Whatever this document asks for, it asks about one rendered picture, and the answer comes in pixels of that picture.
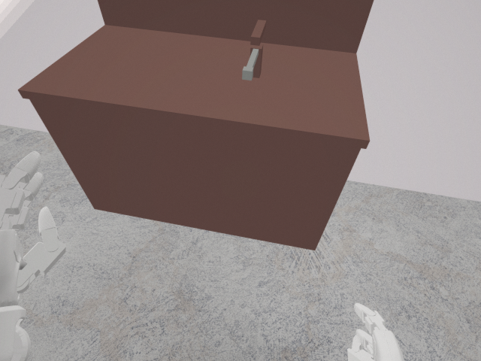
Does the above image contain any robot right hand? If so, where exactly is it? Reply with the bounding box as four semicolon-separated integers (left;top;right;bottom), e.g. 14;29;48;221
347;303;404;361

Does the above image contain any tap lever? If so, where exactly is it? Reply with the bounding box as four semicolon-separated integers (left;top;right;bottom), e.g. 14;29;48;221
242;49;259;80

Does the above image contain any left robot forearm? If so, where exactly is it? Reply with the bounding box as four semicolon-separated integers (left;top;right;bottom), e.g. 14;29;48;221
0;305;31;361

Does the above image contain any counter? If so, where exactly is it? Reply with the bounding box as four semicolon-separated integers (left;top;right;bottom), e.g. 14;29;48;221
18;0;374;250

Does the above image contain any robot left hand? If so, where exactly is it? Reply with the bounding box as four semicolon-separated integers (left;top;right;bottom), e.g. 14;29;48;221
0;151;66;307

